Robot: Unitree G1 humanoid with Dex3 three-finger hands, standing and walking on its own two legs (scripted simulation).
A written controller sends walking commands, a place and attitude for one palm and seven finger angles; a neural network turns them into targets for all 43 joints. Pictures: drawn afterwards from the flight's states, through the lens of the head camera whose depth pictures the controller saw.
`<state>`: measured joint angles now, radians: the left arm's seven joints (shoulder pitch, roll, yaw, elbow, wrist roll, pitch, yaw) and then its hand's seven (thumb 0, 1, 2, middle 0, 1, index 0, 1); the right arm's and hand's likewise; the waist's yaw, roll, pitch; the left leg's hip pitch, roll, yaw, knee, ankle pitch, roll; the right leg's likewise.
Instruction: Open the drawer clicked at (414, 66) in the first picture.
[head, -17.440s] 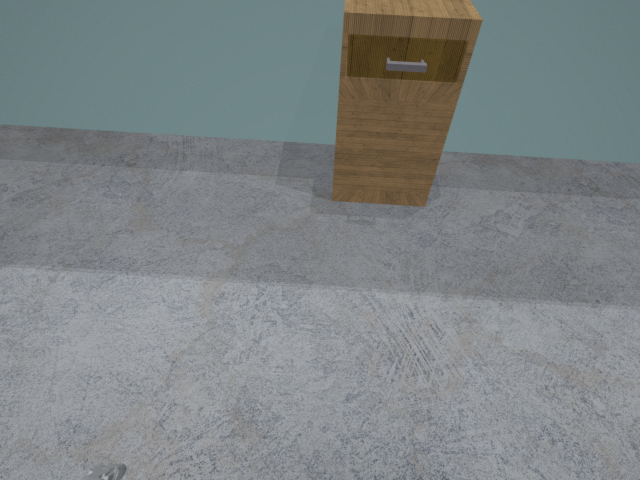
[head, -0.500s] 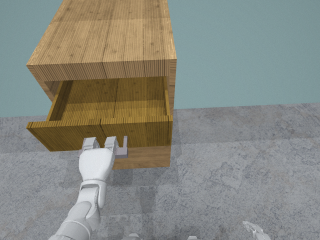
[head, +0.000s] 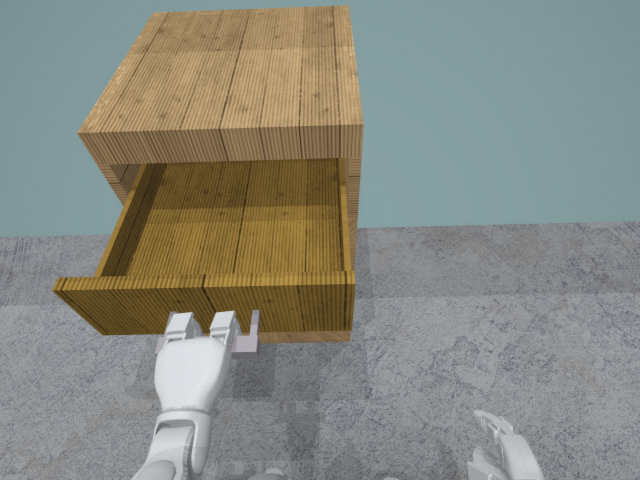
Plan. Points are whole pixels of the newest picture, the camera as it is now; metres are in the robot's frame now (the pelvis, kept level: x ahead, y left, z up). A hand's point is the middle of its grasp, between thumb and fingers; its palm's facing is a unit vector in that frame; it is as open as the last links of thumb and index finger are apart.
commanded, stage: pull the drawer open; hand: left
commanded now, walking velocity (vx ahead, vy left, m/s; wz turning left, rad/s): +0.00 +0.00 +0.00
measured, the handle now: (211, 332) +0.32 +0.18 -0.03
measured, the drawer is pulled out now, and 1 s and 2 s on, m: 0.24 0.30 0.30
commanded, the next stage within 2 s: open the thumb to release the handle in 0.68 s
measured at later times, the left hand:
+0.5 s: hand (204, 417) +0.21 +0.17 -0.05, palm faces -0.02 -0.13 -0.99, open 5.8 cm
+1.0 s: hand (197, 418) +0.21 +0.17 -0.05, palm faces +0.02 -0.10 -0.99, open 6.6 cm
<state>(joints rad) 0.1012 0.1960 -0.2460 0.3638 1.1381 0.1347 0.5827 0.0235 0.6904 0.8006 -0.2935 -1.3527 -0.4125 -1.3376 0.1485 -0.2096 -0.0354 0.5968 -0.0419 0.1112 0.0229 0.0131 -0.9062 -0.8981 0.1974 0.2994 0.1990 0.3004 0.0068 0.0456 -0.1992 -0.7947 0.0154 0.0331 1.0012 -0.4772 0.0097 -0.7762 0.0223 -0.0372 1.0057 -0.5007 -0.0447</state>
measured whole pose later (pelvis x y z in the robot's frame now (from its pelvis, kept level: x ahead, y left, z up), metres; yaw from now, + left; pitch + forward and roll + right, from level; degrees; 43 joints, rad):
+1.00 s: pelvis +0.00 -0.01 -0.02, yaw +1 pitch +17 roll +1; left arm 0.33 0.22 -0.21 0.13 1.13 0.10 0.60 0.01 0.56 0.74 -0.34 -1.32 -0.39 -1.31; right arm 0.13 -0.22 -0.02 0.55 -0.06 0.10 0.02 0.01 -0.91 -0.90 0.20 0.30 0.20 0.30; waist 0.04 0.05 -0.20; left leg -0.87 0.01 0.02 1.09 -0.52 -0.01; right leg -0.85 0.02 -0.05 1.12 -0.56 -0.07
